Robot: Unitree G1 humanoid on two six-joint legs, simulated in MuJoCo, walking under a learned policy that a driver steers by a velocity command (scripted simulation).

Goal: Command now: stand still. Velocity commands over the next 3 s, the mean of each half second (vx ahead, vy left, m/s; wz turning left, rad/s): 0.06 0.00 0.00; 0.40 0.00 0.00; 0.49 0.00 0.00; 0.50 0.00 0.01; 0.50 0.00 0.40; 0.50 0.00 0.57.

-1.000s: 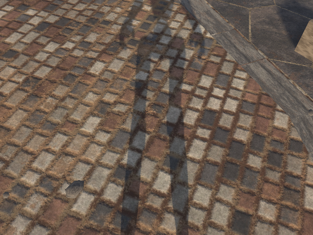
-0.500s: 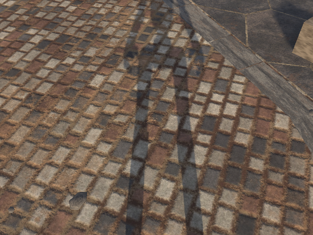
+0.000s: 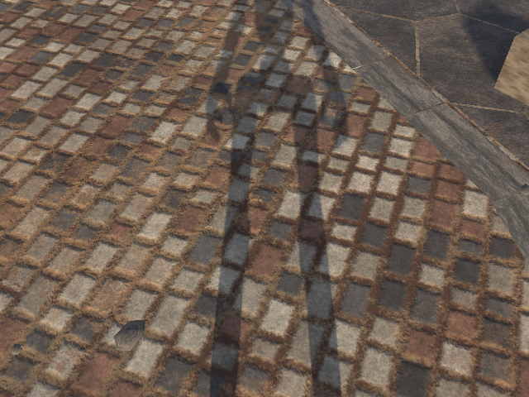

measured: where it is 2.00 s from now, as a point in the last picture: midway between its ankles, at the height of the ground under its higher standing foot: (271, 279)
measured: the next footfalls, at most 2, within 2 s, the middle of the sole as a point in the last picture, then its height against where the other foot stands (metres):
right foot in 1.00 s outside the picture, level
left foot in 1.56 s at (226, 313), level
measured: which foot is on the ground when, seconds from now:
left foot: down 0.00-1.00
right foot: down 0.00-0.56, up 0.58-0.98, down 1.00-1.00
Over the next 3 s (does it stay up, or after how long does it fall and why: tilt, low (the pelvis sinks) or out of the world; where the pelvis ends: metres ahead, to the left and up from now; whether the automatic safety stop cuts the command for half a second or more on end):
stays up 1.33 0.15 0.01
